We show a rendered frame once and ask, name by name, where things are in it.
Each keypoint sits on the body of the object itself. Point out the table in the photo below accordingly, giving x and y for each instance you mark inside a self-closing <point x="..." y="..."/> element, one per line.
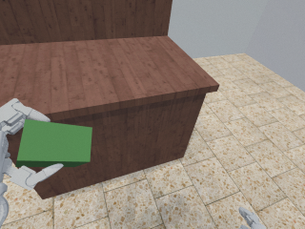
<point x="105" y="64"/>

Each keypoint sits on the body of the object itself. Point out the left robot hand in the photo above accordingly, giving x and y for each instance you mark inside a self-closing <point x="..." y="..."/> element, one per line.
<point x="12" y="119"/>

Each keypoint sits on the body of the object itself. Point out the right robot hand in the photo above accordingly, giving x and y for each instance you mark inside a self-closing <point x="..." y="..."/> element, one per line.
<point x="251" y="218"/>

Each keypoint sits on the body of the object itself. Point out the sponge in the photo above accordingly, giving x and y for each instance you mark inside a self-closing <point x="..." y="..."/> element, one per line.
<point x="44" y="144"/>

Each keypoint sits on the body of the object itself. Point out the robot left forearm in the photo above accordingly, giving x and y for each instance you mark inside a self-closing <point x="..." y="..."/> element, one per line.
<point x="4" y="205"/>

